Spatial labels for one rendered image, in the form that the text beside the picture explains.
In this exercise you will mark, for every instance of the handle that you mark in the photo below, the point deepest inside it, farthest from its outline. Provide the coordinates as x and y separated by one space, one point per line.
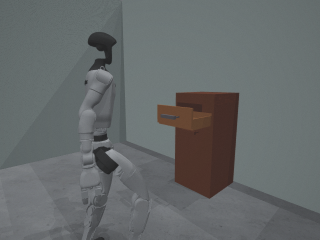
188 131
166 116

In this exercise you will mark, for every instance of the cabinet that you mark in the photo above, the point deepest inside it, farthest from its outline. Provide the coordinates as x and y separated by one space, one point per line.
204 162

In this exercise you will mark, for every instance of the robot right shin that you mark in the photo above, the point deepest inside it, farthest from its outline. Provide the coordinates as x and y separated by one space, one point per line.
138 218

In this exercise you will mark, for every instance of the right robot hand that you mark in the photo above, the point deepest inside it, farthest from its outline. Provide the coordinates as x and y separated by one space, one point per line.
90 178

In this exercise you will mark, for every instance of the robot right forearm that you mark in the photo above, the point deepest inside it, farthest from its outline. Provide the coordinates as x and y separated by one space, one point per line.
86 137

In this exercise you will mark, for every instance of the drawer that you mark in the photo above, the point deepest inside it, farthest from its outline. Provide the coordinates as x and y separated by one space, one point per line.
188 118

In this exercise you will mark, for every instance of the robot shin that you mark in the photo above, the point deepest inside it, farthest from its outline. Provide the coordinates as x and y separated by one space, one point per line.
92 219
138 218

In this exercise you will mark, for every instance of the robot left shin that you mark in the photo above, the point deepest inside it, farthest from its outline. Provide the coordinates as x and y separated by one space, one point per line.
92 219

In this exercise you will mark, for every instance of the right robot upper arm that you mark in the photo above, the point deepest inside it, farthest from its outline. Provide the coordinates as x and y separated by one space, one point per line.
100 83

